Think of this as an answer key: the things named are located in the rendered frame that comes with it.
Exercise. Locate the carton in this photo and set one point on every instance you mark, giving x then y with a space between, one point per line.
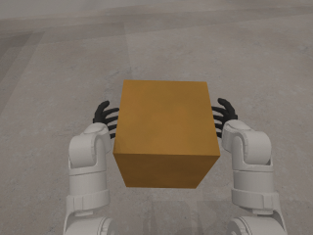
165 134

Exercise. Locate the left robot upper arm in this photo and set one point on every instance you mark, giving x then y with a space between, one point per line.
100 225

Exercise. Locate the right robot upper arm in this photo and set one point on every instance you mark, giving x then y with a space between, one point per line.
254 225

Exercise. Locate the robot right hand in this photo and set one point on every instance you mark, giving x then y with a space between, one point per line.
228 114

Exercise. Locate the robot left hand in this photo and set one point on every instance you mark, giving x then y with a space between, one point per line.
100 116

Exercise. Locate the robot right forearm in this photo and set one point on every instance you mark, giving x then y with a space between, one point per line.
252 165

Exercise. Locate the robot left forearm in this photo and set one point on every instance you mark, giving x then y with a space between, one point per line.
88 191

